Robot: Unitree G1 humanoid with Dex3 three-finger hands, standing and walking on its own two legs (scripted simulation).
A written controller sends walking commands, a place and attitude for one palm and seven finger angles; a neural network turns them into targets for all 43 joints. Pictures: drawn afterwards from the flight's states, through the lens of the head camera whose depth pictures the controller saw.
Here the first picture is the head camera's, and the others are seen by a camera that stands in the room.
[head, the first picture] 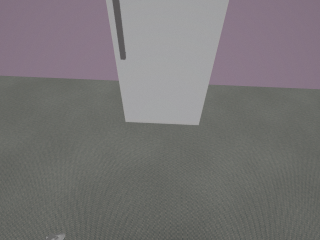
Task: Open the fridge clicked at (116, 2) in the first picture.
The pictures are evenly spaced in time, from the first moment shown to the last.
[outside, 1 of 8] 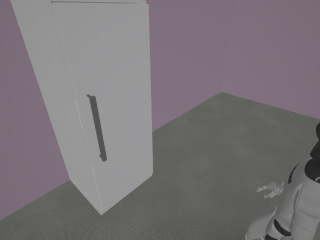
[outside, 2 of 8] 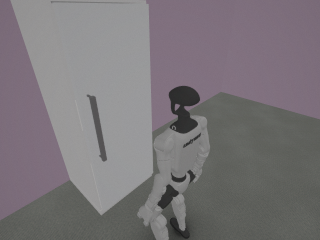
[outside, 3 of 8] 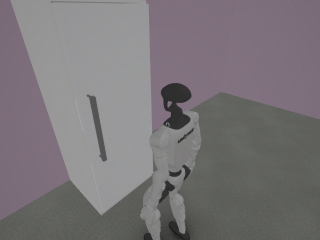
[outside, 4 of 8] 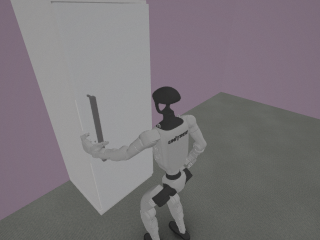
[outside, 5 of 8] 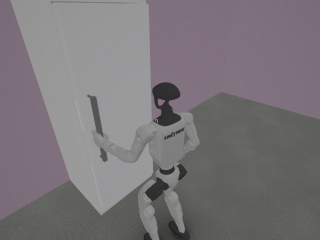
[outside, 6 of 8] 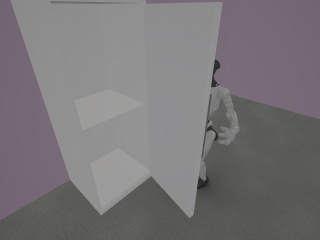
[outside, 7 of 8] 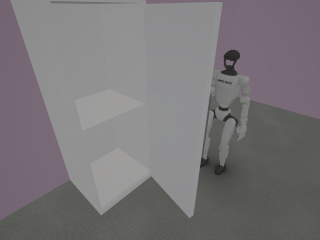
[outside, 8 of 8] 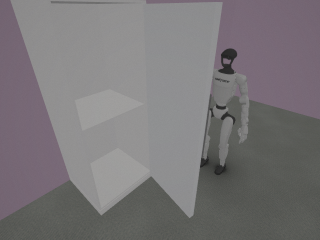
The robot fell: no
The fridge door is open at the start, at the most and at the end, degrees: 0 90 79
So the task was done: yes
